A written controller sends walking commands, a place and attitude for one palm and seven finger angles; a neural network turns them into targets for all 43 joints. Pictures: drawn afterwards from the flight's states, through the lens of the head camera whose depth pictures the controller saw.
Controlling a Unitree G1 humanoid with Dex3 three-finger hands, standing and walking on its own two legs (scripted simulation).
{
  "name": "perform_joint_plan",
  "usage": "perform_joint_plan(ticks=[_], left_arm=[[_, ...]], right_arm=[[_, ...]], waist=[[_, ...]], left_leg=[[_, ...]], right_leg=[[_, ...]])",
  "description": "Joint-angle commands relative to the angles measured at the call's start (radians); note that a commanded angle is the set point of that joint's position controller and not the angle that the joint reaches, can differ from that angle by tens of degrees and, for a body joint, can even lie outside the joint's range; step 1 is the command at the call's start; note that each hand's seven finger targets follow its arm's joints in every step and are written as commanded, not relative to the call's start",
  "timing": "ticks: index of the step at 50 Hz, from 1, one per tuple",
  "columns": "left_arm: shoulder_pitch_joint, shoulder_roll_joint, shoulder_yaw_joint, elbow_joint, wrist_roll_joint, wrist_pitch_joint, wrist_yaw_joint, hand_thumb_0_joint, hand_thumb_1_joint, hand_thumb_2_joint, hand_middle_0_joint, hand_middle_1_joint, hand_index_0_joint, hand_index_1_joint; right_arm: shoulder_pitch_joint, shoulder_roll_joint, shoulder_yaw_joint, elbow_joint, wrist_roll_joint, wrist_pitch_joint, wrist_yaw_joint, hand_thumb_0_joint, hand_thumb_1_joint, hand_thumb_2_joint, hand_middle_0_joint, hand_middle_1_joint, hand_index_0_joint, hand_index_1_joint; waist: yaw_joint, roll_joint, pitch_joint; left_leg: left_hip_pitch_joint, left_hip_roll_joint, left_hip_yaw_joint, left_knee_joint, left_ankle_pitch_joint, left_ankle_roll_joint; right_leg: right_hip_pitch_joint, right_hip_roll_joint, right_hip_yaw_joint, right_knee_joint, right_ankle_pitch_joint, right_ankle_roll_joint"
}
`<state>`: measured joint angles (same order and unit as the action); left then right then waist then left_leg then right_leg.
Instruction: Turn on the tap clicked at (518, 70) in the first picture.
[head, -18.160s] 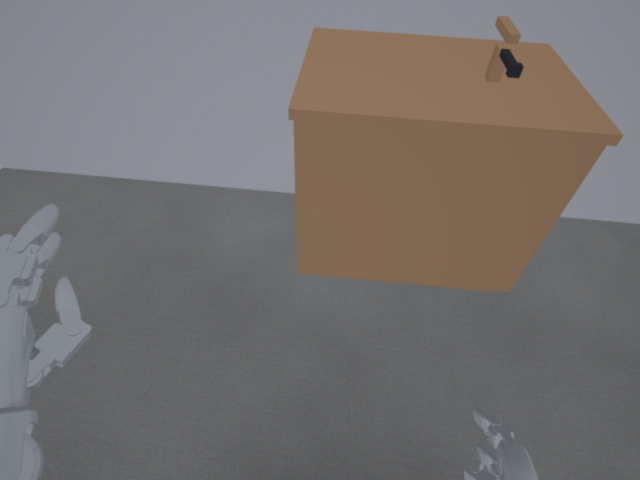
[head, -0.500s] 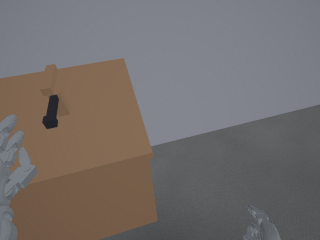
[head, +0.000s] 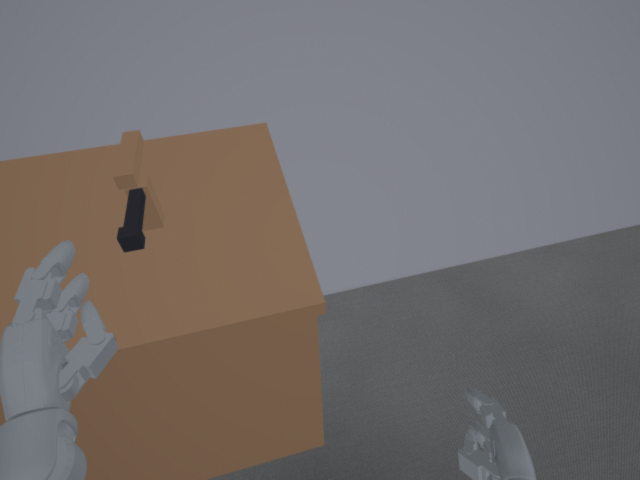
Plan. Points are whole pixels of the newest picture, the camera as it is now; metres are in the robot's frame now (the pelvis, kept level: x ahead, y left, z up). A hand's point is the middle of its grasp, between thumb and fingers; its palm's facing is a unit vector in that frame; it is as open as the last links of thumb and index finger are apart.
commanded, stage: turn the palm inward beside the body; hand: left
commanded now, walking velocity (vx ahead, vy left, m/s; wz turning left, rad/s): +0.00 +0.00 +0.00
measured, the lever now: (131, 238) +0.39 +0.34 +0.09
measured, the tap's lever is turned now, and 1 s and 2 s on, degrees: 0 0 0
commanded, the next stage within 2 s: reach beside the lever's end, fingers flat in 0.84 s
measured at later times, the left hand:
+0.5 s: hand (125, 347) +0.19 +0.22 +0.14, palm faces +0.54 -0.84 -0.11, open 7.4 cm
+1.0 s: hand (135, 340) +0.20 +0.22 +0.14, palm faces +0.53 -0.84 -0.11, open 7.4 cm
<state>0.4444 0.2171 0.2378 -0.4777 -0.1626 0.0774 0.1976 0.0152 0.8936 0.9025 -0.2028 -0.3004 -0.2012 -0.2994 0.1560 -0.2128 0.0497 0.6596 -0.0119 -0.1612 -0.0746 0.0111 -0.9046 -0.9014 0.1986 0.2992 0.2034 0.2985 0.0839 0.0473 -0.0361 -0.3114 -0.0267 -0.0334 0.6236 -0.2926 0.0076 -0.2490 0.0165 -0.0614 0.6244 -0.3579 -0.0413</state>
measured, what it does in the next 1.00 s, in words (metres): stands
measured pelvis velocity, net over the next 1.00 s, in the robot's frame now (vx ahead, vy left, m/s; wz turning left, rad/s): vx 0.01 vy -0.02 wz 0.00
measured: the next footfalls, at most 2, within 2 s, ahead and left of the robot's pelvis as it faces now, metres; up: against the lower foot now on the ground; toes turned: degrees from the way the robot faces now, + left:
none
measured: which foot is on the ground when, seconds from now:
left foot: down 0.00-1.00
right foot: down 0.00-1.00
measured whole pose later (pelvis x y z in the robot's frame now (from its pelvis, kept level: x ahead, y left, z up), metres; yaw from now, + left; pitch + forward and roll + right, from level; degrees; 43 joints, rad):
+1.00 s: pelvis +0.01 -0.02 +0.00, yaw +0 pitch -2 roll +0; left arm 0.47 0.16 0.21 -0.50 -0.19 0.16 0.24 0.02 0.90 0.90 -0.20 -0.30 -0.20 -0.30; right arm 0.16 -0.23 0.04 0.67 -0.01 -0.16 -0.09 0.01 -0.91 -0.90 0.20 0.30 0.20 0.30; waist 0.08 0.06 -0.04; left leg -0.25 -0.01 -0.05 0.58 -0.29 -0.01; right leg -0.19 0.03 -0.07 0.58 -0.36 -0.06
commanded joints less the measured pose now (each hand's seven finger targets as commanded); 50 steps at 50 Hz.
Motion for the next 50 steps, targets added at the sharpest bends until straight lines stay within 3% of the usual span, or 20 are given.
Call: perform_joint_plan(ticks=[1,7,8,12,13,15,17,19,25,27,29,38,41,47,50], left_arm=[[-0.095,0.128,0.079,-0.22,-0.003,-0.057,0.016,0.0,0.9,0.9,-0.2,-0.3,-0.2,-0.3],[-0.079,0.12,0.062,-0.254,0.007,-0.054,0.034,0.0,0.9,0.9,-0.2,-0.3,-0.2,-0.3],[-0.075,0.099,0.042,-0.254,0.004,-0.054,0.035,0.0,0.9,0.9,-0.2,-0.3,-0.2,-0.3],[-0.037,0.11,0.063,-0.254,0.0,-0.045,0.046,0.0,0.9,0.9,-0.2,-0.3,-0.2,-0.3],[-0.042,0.085,0.038,-0.255,-0.004,-0.041,0.044,0.0,0.9,0.9,-0.2,-0.3,-0.2,-0.3],[-0.057,0.1,0.058,-0.258,-0.01,-0.034,0.051,0.0,0.9,0.9,-0.2,-0.3,-0.2,-0.3],[-0.059,0.109,0.075,-0.248,-0.015,-0.018,0.055,0.0,0.9,0.9,-0.2,-0.3,-0.2,-0.3],[-0.073,0.083,0.049,-0.253,-0.022,-0.012,0.052,0.0,0.9,0.9,-0.2,-0.3,-0.2,-0.3],[-0.06,0.086,0.052,-0.249,-0.026,0.013,0.043,0.0,0.9,0.9,-0.2,-0.3,-0.2,-0.3],[-0.07,0.103,0.066,-0.27,-0.02,0.014,0.046,0.0,0.9,0.9,-0.2,-0.3,-0.2,-0.3],[-0.052,0.079,0.053,-0.249,-0.023,0.013,0.047,0.0,0.9,0.9,-0.2,-0.3,-0.2,-0.3],[-0.071,0.084,0.054,-0.268,-0.021,0.013,0.047,0.0,0.9,0.9,-0.2,-0.3,-0.2,-0.3],[-0.057,0.079,0.056,-0.246,-0.024,0.013,0.043,0.0,0.9,0.9,-0.2,-0.3,-0.2,-0.3],[-0.068,0.091,0.058,-0.263,-0.015,0.008,0.047,0.0,0.9,0.9,-0.2,-0.3,-0.2,-0.3],[-0.09,0.099,0.085,-0.193,-0.026,0.012,0.048,0.0,0.9,0.9,-0.2,-0.3,-0.2,-0.3]], right_arm=[[-0.155,-0.116,-0.042,-0.163,0.003,-0.057,-0.009,0.0,-0.9,-0.9,0.2,0.3,0.2,0.3],[-0.156,-0.115,-0.04,-0.16,0.001,-0.064,-0.008,0.0,-0.9,-0.9,0.2,0.3,0.2,0.3],[-0.158,-0.114,-0.04,-0.165,0.002,-0.067,-0.006,0.0,-0.9,-0.9,0.2,0.3,0.2,0.3],[-0.153,-0.117,-0.043,-0.16,-0.001,-0.067,-0.005,0.0,-0.9,-0.9,0.2,0.3,0.2,0.3],[-0.161,-0.115,-0.042,-0.165,0.002,-0.067,-0.005,0.0,-0.9,-0.9,0.2,0.3,0.2,0.3],[-0.161,-0.117,-0.043,-0.164,0.001,-0.067,-0.008,0.0,-0.9,-0.9,0.2,0.3,0.2,0.3],[-0.159,-0.115,-0.043,-0.156,0.002,-0.062,-0.011,0.0,-0.9,-0.9,0.2,0.3,0.2,0.3],[-0.166,-0.111,-0.041,-0.158,0.006,-0.064,-0.011,0.0,-0.9,-0.9,0.2,0.3,0.2,0.3],[-0.161,-0.113,-0.042,-0.159,0.005,-0.065,-0.014,0.0,-0.9,-0.9,0.2,0.3,0.2,0.3],[-0.159,-0.111,-0.042,-0.156,0.004,-0.062,-0.016,0.0,-0.9,-0.9,0.2,0.3,0.2,0.3],[-0.154,-0.109,-0.042,-0.157,0.005,-0.061,-0.013,0.0,-0.9,-0.9,0.2,0.3,0.2,0.3],[-0.161,-0.106,-0.043,-0.164,0.008,-0.055,-0.015,0.0,-0.9,-0.9,0.2,0.3,0.2,0.3],[-0.153,-0.109,-0.045,-0.161,0.007,-0.054,-0.015,0.0,-0.9,-0.9,0.2,0.3,0.2,0.3],[-0.159,-0.107,-0.045,-0.161,0.008,-0.057,-0.017,0.0,-0.9,-0.9,0.2,0.3,0.2,0.3],[-0.157,-0.111,-0.045,-0.15,0.01,-0.052,-0.023,0.0,-0.9,-0.9,0.2,0.3,0.2,0.3]], waist=[[-0.005,-0.022,-0.055],[0.003,0.025,-0.058],[-0.006,0.002,-0.053],[0.006,-0.013,-0.066],[-0.005,-0.018,-0.051],[-0.001,-0.037,-0.057],[0.003,-0.032,-0.051],[-0.003,-0.016,-0.047],[0.0,-0.055,-0.064],[0.003,-0.015,-0.075],[-0.001,-0.055,-0.072],[0.0,-0.025,-0.076],[-0.001,-0.061,-0.081],[0.005,-0.015,-0.065],[-0.003,-0.078,-0.044]], left_leg=[[0.063,0.006,-0.018,-0.111,0.075,0.018],[0.072,0.005,-0.019,-0.117,0.082,0.015],[0.071,0.006,-0.022,-0.12,0.077,0.016],[0.071,0.003,-0.018,-0.112,0.107,0.017],[0.07,0.004,-0.014,-0.111,0.1,0.018],[0.067,0.002,-0.016,-0.109,0.101,0.02],[0.069,-0.001,-0.012,-0.106,0.108,0.021],[0.077,-0.002,-0.009,-0.105,0.105,0.022],[0.087,-0.003,-0.005,-0.1,0.154,0.025],[0.099,-0.004,0.0,-0.099,0.172,0.024],[0.092,-0.002,0.0,-0.095,0.191,0.023],[0.105,-0.004,0.004,-0.097,0.197,0.024],[0.102,-0.003,0.005,-0.093,0.205,0.024],[0.11,-0.003,0.005,-0.102,0.201,0.023],[0.083,-0.003,0.001,-0.105,0.168,0.023]], right_leg=[[-0.038,-0.003,0.025,-0.148,0.084,0.023],[-0.025,-0.003,0.024,-0.149,0.087,0.018],[-0.027,-0.005,0.021,-0.148,0.085,0.019],[-0.011,-0.004,0.021,-0.148,0.117,0.02],[-0.018,-0.008,0.023,-0.152,0.112,0.022],[-0.011,-0.009,0.026,-0.156,0.116,0.024],[-0.004,-0.011,0.032,-0.17,0.123,0.025],[-0.008,-0.015,0.038,-0.176,0.121,0.026],[0.02,-0.02,0.044,-0.17,0.21,0.035],[0.03,-0.021,0.045,-0.17,0.232,0.033],[0.034,-0.023,0.04,-0.159,0.274,0.036],[0.036,-0.026,0.047,-0.164,0.285,0.037],[0.043,-0.027,0.046,-0.159,0.318,0.043],[0.034,-0.02,0.04,-0.164,0.277,0.032],[0.023,-0.02,0.043,-0.174,0.24,0.036]])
